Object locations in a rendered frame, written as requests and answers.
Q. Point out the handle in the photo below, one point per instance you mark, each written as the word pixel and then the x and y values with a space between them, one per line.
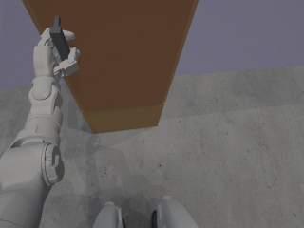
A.
pixel 59 39

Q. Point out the robot right thigh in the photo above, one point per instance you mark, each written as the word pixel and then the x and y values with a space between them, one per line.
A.
pixel 171 214

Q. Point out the robot left forearm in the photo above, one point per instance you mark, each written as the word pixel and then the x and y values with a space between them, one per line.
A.
pixel 45 118

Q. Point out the cupboard door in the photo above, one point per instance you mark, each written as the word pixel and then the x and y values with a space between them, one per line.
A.
pixel 128 48

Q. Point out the robot right shin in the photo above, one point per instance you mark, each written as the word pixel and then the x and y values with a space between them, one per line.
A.
pixel 163 199

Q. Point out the left robot hand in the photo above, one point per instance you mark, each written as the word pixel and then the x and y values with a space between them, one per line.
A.
pixel 48 62

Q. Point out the left robot upper arm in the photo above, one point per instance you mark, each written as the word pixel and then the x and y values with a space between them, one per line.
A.
pixel 27 174

